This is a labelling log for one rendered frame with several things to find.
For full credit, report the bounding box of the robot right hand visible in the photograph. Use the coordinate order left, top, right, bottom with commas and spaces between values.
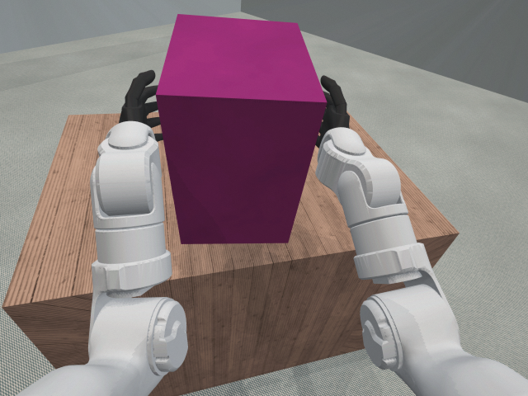
315, 75, 350, 148

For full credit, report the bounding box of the left robot upper arm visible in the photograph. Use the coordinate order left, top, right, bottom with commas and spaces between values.
16, 297, 188, 396

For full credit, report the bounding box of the robot left hand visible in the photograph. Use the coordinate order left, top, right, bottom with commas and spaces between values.
119, 70, 163, 142

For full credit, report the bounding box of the pedestal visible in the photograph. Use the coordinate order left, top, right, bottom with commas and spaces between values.
2, 111, 459, 396

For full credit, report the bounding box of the right robot upper arm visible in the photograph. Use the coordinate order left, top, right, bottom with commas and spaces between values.
360, 284, 528, 396

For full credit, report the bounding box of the robot left forearm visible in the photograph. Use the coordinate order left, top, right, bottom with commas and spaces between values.
88, 121, 172, 357

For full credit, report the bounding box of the carton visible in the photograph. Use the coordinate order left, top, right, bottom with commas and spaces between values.
156, 14, 327, 244

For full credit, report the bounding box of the robot right forearm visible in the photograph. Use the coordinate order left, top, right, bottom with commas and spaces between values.
315, 127, 460, 338

